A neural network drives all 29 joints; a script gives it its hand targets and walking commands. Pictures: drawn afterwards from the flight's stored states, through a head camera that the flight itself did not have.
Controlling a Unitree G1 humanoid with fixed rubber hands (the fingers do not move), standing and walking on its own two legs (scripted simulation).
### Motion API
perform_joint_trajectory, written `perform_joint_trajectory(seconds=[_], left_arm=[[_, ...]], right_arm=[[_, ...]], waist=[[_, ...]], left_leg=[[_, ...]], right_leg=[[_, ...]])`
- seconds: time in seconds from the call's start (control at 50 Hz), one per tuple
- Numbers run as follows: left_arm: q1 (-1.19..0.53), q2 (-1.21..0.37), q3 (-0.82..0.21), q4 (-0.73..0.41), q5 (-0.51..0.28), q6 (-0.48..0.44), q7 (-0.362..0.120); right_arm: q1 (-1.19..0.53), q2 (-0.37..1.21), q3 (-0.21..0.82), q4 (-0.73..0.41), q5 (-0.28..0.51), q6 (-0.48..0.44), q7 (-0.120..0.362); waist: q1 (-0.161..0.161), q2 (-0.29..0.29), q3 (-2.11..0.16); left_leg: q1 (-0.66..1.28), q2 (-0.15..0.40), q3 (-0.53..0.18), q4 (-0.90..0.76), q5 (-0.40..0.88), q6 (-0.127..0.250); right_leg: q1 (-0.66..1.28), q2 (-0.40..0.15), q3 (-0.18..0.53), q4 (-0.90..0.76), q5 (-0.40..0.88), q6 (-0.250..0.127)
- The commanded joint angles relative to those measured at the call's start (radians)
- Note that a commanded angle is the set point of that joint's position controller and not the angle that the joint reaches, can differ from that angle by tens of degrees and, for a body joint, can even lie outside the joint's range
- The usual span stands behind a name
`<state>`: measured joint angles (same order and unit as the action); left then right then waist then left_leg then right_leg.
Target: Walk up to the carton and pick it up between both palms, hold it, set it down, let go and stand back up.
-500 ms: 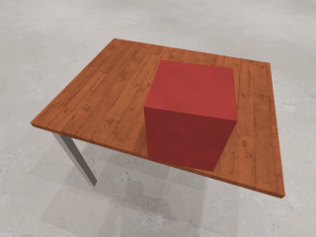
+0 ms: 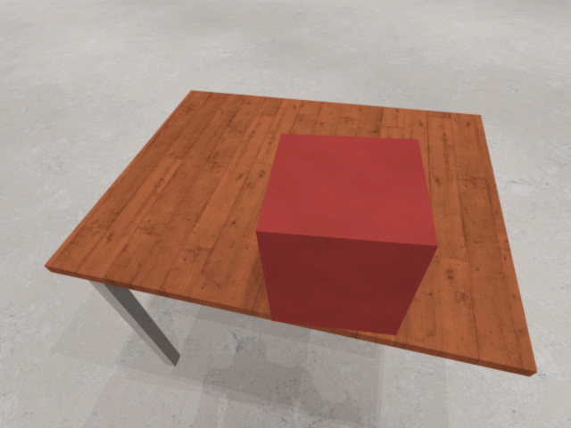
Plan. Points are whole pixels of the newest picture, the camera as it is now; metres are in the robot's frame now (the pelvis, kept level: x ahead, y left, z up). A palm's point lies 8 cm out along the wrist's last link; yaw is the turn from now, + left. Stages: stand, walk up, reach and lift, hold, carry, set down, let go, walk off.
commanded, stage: walk up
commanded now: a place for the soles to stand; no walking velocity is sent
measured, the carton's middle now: (339, 236) +0.41 -0.05 +0.03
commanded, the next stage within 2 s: stand in 1.46 s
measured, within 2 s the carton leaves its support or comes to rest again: neither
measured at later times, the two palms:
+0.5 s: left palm out of the picture +0.07 +0.26 -0.12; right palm out of the picture +0.01 -0.26 -0.13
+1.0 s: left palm out of the picture +0.12 +0.23 -0.12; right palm out of the picture -0.05 -0.23 -0.13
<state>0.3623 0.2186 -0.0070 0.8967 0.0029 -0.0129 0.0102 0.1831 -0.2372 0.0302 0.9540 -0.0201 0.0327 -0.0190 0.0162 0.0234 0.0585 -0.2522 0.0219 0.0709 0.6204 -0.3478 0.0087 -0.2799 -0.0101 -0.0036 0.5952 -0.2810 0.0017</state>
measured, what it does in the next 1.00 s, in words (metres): stands, turning right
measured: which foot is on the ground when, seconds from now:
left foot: down 0.00-1.00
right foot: down 0.00-1.00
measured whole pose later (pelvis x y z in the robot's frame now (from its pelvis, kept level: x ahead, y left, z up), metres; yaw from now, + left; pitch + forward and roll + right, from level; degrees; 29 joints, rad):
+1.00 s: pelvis +0.00 +0.01 +0.00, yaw -19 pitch -2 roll +2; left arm 0.30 0.24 -0.04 0.90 0.00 -0.01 0.03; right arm 0.24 -0.24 0.04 1.01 -0.01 0.04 0.00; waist 0.01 -0.02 0.04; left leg -0.15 0.01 0.22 0.50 -0.32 0.04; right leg -0.32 0.06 0.19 0.57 -0.21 0.01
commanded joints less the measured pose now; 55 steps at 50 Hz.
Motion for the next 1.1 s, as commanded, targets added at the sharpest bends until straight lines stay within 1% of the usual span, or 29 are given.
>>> perform_joint_trajectory(seconds=[0.0, 0.06, 0.12, 0.18, 0.22, 0.3, 0.36, 0.38, 0.4, 0.46, 0.5, 0.52, 0.54, 0.56, 0.58, 0.62, 0.64, 0.66, 0.68, 0.72, 0.76, 0.8, 0.82, 0.88, 0.9, 0.98, 1.04, 1.06, 1.08], left_arm=[[0.011, 0.198, 0.047, -0.054, -0.005, -0.011, 0.009], [0.002, 0.15, 0.028, -0.056, -0.001, -0.015, 0.001], [0.01, 0.147, 0.026, -0.056, -0.001, -0.013, 0.004], [0.006, 0.15, 0.027, -0.061, -0.002, -0.007, 0.01], [0.008, 0.147, 0.028, -0.068, 0.0, -0.005, 0.012], [-0.012, 0.184, 0.03, -0.096, -0.004, -0.012, 0.012], [0.003, 0.217, 0.043, -0.113, -0.001, -0.015, 0.015], [-0.019, 0.237, 0.045, -0.123, -0.002, -0.012, 0.018], [-0.026, 0.239, 0.049, -0.125, 0.0, -0.008, 0.019], [-0.028, 0.208, 0.038, -0.125, -0.002, -0.003, 0.022], [0.013, 0.174, 0.032, -0.122, 0.001, -0.003, 0.018], [0.027, 0.165, 0.032, -0.121, 0.002, -0.005, 0.02], [0.026, 0.167, 0.038, -0.125, 0.01, -0.004, 0.02], [0.039, 0.159, 0.036, -0.125, 0.012, -0.003, 0.019], [0.04, 0.149, 0.04, -0.134, 0.014, -0.006, 0.019], [0.044, 0.197, 0.049, -0.135, -0.003, -0.015, 0.019], [0.05, 0.238, 0.057, -0.134, -0.005, -0.016, 0.021], [0.059, 0.271, 0.065, -0.138, -0.008, -0.012, 0.025], [0.047, 0.264, 0.067, -0.139, -0.004, -0.008, 0.033], [-0.008, 0.233, 0.057, -0.129, 0.0, 0.006, 0.04], [-0.054, 0.19, 0.036, -0.13, 0.002, 0.012, 0.028], [-0.005, 0.133, 0.01, -0.102, -0.006, 0.011, 0.019], [0.008, 0.126, 0.008, -0.082, 0.002, 0.012, 0.02], [0.018, 0.132, 0.009, -0.052, 0.013, -0.001, 0.019], [0.038, 0.136, 0.008, -0.038, 0.008, -0.006, 0.022], [-0.013, 0.171, 0.01, -0.015, -0.002, -0.018, 0.027], [-0.02, 0.152, 0.005, -0.008, 0.001, -0.012, 0.031], [-0.022, 0.139, 0.002, -0.002, 0.0, -0.008, 0.033], [-0.024, 0.154, 0.002, 0.0, -0.002, -0.006, 0.035]], right_arm=[[0.031, -0.085, -0.012, -0.052, -0.003, -0.024, -0.004], [0.025, -0.133, -0.029, -0.035, 0.005, -0.044, 0.0], [-0.036, -0.16, -0.033, -0.059, 0.006, -0.027, -0.001], [-0.043, -0.152, -0.035, -0.069, 0.011, -0.014, -0.001], [-0.069, -0.156, -0.038, -0.077, 0.009, -0.005, 0.0], [-0.056, -0.158, -0.038, -0.081, 0.004, 0.002, 0.007], [-0.052, -0.147, -0.038, -0.094, -0.002, 0.011, 0.014], [-0.033, -0.13, -0.036, -0.095, 0.0, 0.012, 0.014], [-0.022, -0.131, -0.032, -0.091, 0.005, 0.009, 0.013], [0.002, -0.16, -0.043, -0.096, 0.005, -0.001, 0.011], [-0.02, -0.202, -0.051, -0.094, -0.004, -0.001, 0.004], [-0.039, -0.213, -0.058, -0.089, -0.001, -0.003, 0.003], [-0.045, -0.21, -0.058, -0.098, -0.005, -0.003, 0.004], [-0.055, -0.206, -0.053, -0.109, -0.008, -0.004, 0.007], [-0.062, -0.2, -0.049, -0.107, -0.012, -0.002, 0.013], [-0.074, -0.17, -0.039, -0.116, -0.008, 0.011, 0.022], [-0.041, -0.151, -0.036, -0.11, -0.004, 0.02, 0.024], [0.001, -0.132, -0.029, -0.111, -0.001, 0.028, 0.024], [0.035, -0.108, -0.02, -0.1, 0.009, 0.028, 0.025], [0.078, -0.092, -0.019, -0.081, 0.017, 0.014, 0.018], [0.098, -0.127, -0.026, -0.058, 0.006, -0.01, 0.008], [0.069, -0.168, -0.029, -0.053, 0.01, -0.018, 0.005], [0.026, -0.18, -0.034, -0.046, 0.012, -0.018, 0.003], [0.013, -0.159, -0.027, -0.038, 0.018, -0.02, 0.005], [0.01, -0.159, -0.03, -0.026, 0.011, -0.02, 0.007], [0.055, -0.14, -0.028, -0.004, 0.013, -0.017, 0.012], [0.063, -0.155, -0.036, 0.013, 0.016, -0.008, 0.009], [0.064, -0.157, -0.036, 0.009, 0.015, -0.004, 0.009], [0.049, -0.152, -0.035, 0.012, 0.019, -0.001, 0.008]], waist=[[-0.034, -0.157, -0.01], [-0.018, -0.086, -0.118], [0.003, 0.001, -0.073], [0.003, 0.012, -0.041], [0.012, 0.012, -0.007], [0.003, -0.039, -0.02], [-0.005, -0.085, -0.048], [-0.016, -0.134, -0.045], [-0.019, -0.124, -0.045], [-0.034, -0.07, -0.031], [-0.001, -0.011, -0.028], [0.007, 0.015, -0.019], [0.005, -0.001, -0.013], [0.023, 0.046, -0.001], [0.029, 0.03, 0.001], [0.026, -0.056, -0.003], [0.007, -0.121, -0.027], [0.006, -0.137, -0.042], [-0.02, -0.193, -0.053], [-0.052, -0.18, -0.085], [-0.057, -0.124, -0.093], [-0.019, -0.043, -0.058], [0.011, 0.012, -0.019], [0.01, 0.042, 0.034], [0.031, 0.04, 0.037], [-0.006, -0.048, -0.045], [-0.009, -0.039, -0.042], [-0.015, 0.005, -0.046], [-0.008, -0.023, -0.02]], left_leg=[[0.044, 0.034, -0.06, -0.078, 0.047, 0.006], [0.136, 0.095, -0.093, -0.164, 0.257, 0.045], [0.108, 0.117, -0.069, -0.185, 0.229, 0.065], [0.05, 0.131, -0.071, -0.225, 0.097, 0.074], [0.011, 0.143, -0.055, -0.247, -0.025, 0.091], [0.041, 0.13, -0.007, -0.198, -0.056, 0.068], [0.107, 0.072, 0.022, -0.108, -0.105, 0.049], [0.099, 0.065, 0.019, -0.096, -0.097, 0.041], [0.116, 0.053, 0.017, -0.1, -0.096, 0.041], [0.13, 0.119, -0.032, -0.205, -0.117, 0.08], [0.103, 0.228, -0.048, -0.274, -0.112, 0.126], [0.072, 0.289, -0.069, -0.285, -0.063, 0.148], [0.032, 0.317, -0.067, -0.294, -0.064, 0.163], [-0.003, 0.316, -0.037, -0.276, -0.034, 0.156], [-0.026, 0.298, -0.003, -0.234, 0.009, 0.132], [0.017, 0.155, 0.086, -0.089, -0.018, 0.062], [0.04, 0.07, 0.101, 0.008, -0.077, 0.032], [0.028, 0.027, 0.072, 0.051, -0.158, 0.009], [-0.007, 0.008, 0.032, 0.05, -0.208, 0.01], [0.048, 0.019, -0.038, -0.036, -0.107, 0.034], [0.163, 0.073, -0.066, -0.212, 0.035, 0.054], [0.093, 0.207, -0.149, -0.341, -0.073, 0.09], [0.025, 0.241, -0.168, -0.368, -0.119, 0.115], [-0.04, 0.214, -0.086, -0.351, -0.033, 0.101], [0.003, 0.174, -0.042, -0.322, 0.003, 0.089], [0.143, 0.127, 0.022, -0.235, 0.203, 0.061], [0.152, 0.141, 0.017, -0.241, 0.137, 0.07], [0.108, 0.157, 0.008, -0.255, 0.059, 0.081], [0.134, 0.148, 0.019, -0.254, 0.087, 0.077]], right_leg=[[-0.029, -0.2, 0.254, -0.204, 0.354, -0.137], [0.008, -0.092, 0.154, -0.076, 0.388, -0.073], [-0.02, -0.063, 0.148, -0.033, 0.316, -0.06], [-0.04, -0.04, 0.149, -0.017, 0.232, -0.053], [-0.057, -0.029, 0.153, -0.02, 0.18, -0.054], [-0.106, -0.029, 0.205, -0.036, 0.179, -0.061], [-0.176, -0.073, 0.372, -0.141, 0.046, -0.092], [-0.186, -0.08, 0.401, -0.159, 0.034, -0.107], [-0.208, -0.074, 0.415, -0.176, 0.024, -0.105], [-0.234, -0.007, 0.327, -0.07, 0.036, -0.07], [-0.205, 0.045, 0.186, 0.071, 0.05, -0.025], [-0.17, 0.045, 0.146, 0.119, 0.047, -0.024], [-0.14, 0.037, 0.131, 0.145, -0.003, -0.023], [-0.111, 0.03, 0.133, 0.125, -0.018, -0.033], [-0.059, 0.007, 0.153, 0.066, 0.041, -0.047], [-0.099, -0.028, 0.283, -0.056, 0.184, -0.078], [-0.125, -0.081, 0.448, -0.139, 0.182, -0.116], [-0.119, -0.137, 0.573, -0.205, 0.15, -0.16], [-0.082, -0.147, 0.602, -0.224, 0.137, -0.175], [-0.099, -0.146, 0.555, -0.212, 0.119, -0.165], [-0.151, -0.067, 0.42, -0.13, 0.119, -0.097], [-0.125, 0.046, 0.228, -0.003, 0.019, -0.04], [-0.092, 0.053, 0.196, 0.018, 0.0, -0.037], [-0.02, 0.021, 0.196, -0.031, 0.09, -0.043], [-0.047, 0.004, 0.202, -0.059, 0.15, -0.041], [-0.055, -0.019, 0.254, -0.059, 0.364, -0.049], [-0.087, -0.008, 0.243, -0.047, 0.31, -0.048], [-0.052, -0.006, 0.236, -0.035, 0.268, -0.055], [-0.084, -0.007, 0.242, -0.044, 0.272, -0.052]])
